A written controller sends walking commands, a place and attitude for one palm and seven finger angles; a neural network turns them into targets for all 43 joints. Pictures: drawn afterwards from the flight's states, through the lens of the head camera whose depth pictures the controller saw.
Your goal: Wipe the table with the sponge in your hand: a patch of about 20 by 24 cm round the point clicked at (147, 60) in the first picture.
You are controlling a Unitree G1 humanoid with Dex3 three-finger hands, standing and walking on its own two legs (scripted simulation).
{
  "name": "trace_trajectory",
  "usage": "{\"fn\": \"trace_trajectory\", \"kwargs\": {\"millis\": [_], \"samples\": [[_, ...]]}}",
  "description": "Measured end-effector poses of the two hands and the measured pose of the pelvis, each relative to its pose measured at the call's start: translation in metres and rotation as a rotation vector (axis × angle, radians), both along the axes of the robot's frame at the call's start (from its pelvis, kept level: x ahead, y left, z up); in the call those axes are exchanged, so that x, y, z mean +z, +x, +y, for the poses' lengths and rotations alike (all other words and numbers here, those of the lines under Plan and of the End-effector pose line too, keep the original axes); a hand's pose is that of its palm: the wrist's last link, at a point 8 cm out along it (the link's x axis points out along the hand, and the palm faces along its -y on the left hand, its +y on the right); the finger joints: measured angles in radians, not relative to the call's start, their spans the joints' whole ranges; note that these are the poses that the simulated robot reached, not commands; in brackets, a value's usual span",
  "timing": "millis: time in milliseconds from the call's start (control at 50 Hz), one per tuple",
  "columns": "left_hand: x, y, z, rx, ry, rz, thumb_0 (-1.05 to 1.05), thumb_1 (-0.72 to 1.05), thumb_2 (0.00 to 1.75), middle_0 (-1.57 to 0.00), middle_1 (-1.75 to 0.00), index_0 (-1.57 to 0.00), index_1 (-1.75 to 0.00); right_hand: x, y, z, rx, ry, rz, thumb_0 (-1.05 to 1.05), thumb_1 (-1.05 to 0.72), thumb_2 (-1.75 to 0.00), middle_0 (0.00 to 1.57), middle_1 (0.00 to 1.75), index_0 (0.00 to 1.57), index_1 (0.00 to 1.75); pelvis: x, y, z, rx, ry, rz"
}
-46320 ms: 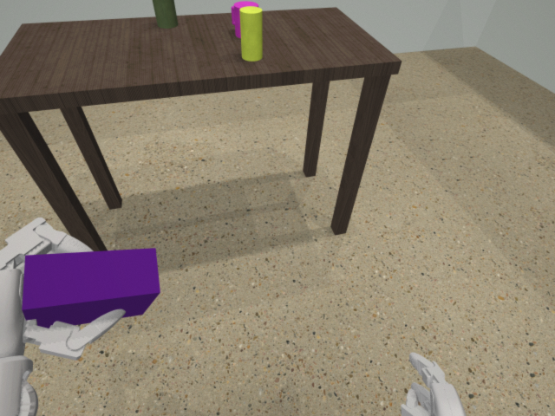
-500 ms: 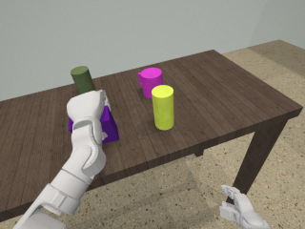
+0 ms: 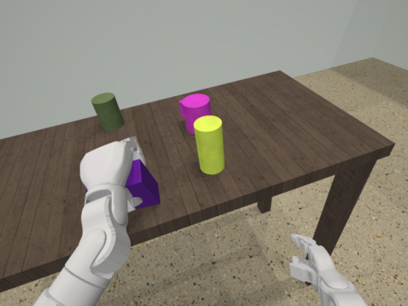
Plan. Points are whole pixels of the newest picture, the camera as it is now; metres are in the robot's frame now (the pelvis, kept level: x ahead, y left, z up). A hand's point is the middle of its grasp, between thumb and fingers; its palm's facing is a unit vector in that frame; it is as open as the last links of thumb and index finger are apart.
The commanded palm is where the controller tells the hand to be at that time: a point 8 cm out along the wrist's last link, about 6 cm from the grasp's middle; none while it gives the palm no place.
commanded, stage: slide back across to the middle lane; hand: left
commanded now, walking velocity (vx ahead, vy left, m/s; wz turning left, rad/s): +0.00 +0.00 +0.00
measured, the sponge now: (129, 192) +0.30 +0.20 +0.10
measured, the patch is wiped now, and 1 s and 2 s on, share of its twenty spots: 0.75 0.75 0.75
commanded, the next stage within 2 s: wipe forward along the middle lane in 0.64 s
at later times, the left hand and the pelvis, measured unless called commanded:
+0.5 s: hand (95, 186) +0.26 +0.23 +0.17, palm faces +0.28 -0.22 -0.93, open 9.4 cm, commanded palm +0.22 +0.24 +0.22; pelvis -0.01 +0.00 +0.00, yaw -1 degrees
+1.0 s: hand (82, 181) +0.28 +0.27 +0.16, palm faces +0.14 -0.11 -0.98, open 9.4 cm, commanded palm +0.24 +0.27 +0.21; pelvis -0.01 +0.01 +0.00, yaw +1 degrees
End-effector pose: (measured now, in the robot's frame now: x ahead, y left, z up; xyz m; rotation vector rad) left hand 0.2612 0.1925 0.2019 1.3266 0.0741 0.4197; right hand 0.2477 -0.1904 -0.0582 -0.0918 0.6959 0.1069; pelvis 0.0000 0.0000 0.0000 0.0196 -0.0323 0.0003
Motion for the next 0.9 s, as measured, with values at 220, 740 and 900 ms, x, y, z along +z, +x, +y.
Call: {"fn": "trace_trajectory", "kwargs": {"millis": [220,740,900], "samples": [[0.003,-0.005,0.005,-0.014,-0.040,0.000,0.02,-0.47,1.06,-0.73,-1.51,-0.80,-1.43,-0.006,-0.013,-0.011,-0.037,-0.023,0.021,0.01,-0.90,-0.90,0.20,0.30,0.20,0.30,0.000,-0.002,-0.003,-0.020,0.003,-0.006],[0.009,-0.035,0.064,0.098,-0.006,0.070,0.00,-0.49,1.06,-0.78,-1.46,-0.84,-1.39,0.000,-0.012,0.001,-0.023,-0.076,-0.047,0.01,-0.90,-0.90,0.20,0.30,0.20,0.30,0.002,-0.016,0.003,0.001,-0.004,-0.022],[0.007,-0.021,0.071,0.096,0.033,0.118,0.00,-0.50,1.07,-0.79,-1.45,-0.85,-1.38,-0.003,-0.011,0.013,-0.002,-0.077,-0.035,0.01,-0.90,-0.90,0.20,0.30,0.20,0.30,0.003,-0.015,0.010,0.009,-0.006,-0.016]]}}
